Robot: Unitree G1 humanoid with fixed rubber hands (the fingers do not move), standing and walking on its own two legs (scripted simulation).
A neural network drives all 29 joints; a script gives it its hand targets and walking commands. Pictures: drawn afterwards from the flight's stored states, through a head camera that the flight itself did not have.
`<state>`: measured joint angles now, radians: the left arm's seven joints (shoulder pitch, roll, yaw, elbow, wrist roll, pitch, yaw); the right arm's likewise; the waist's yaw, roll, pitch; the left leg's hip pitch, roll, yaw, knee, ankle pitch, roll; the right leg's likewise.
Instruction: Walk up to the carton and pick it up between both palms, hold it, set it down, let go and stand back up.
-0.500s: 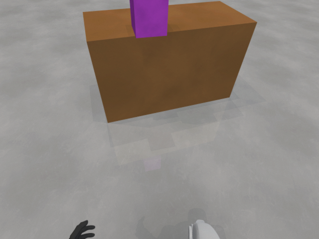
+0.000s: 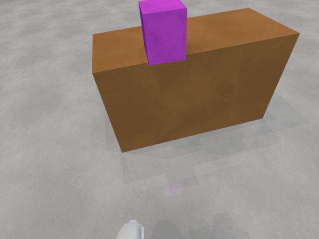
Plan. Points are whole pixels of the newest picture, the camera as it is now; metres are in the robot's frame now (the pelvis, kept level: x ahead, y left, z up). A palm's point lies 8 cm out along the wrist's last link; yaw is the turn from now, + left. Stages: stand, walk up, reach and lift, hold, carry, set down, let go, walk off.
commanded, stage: walk up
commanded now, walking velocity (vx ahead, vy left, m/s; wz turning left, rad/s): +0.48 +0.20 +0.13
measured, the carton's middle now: (162, 31) +1.07 +0.04 +0.08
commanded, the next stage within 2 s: none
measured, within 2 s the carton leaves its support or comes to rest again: neither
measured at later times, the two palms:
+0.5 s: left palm (76, 173) +0.37 +0.34 -0.13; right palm (226, 236) +0.19 -0.14 -0.11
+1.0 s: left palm (114, 136) +0.54 +0.24 -0.12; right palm (237, 144) +0.51 -0.25 -0.15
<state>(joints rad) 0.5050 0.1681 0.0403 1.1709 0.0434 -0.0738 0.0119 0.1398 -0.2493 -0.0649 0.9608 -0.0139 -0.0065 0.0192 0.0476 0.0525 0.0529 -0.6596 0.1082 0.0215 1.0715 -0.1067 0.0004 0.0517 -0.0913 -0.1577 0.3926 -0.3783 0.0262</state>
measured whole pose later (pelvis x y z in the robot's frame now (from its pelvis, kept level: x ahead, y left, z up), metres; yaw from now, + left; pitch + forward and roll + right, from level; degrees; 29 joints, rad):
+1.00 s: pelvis +0.52 -0.01 +0.00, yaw +1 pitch -3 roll +3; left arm 0.24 0.17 0.04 1.06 0.02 -0.07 0.00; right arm 0.33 -0.22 -0.08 1.08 -0.01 -0.04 0.00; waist 0.03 0.03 0.09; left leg -0.37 0.05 0.06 1.20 -0.34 0.00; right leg -0.26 -0.07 -0.15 0.52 -0.21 -0.05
